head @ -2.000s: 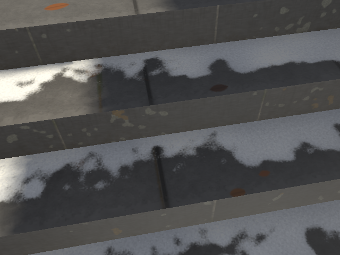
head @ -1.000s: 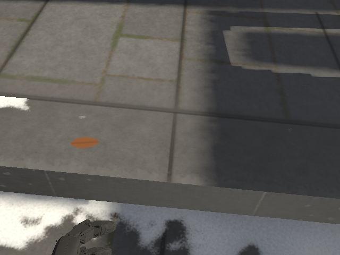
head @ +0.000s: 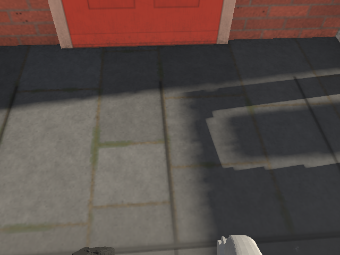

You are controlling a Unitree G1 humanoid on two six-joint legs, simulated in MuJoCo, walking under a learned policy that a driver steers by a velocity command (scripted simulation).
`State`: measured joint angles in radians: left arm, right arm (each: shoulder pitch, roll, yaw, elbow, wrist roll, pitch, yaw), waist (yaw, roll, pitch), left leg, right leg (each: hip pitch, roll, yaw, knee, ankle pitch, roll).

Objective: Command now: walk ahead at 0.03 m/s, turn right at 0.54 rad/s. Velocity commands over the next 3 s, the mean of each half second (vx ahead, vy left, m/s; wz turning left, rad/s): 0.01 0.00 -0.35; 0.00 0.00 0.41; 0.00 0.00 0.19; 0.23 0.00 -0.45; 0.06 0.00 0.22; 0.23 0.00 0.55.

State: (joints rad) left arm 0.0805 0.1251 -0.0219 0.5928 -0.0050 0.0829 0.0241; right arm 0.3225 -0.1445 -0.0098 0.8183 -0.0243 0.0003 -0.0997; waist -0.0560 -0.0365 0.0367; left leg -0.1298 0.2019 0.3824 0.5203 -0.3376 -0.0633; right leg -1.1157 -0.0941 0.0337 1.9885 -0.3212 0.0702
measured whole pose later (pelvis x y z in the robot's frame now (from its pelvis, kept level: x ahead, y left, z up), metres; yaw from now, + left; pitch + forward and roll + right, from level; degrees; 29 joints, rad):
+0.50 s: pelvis +0.12 -0.07 +0.07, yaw -10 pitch -1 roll +0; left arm 0.26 0.12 -0.02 0.57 0.03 -0.02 0.07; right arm 0.18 -0.20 0.01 0.54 -0.01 0.08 -0.03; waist 0.04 0.03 0.00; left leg -0.77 -0.14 -0.10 1.81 -0.28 -0.06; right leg -0.59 -0.05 -0.07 1.20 -0.60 -0.03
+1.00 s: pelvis +0.18 -0.04 +0.15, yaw +6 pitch +2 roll -2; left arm 0.02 0.18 -0.01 0.53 -0.02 0.00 0.03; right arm 0.27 -0.21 -0.01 0.52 0.02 0.06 -0.06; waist -0.06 0.00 -0.03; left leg -0.38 -0.10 -0.21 0.64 -0.27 0.03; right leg -0.51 0.07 0.03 0.83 -0.39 0.05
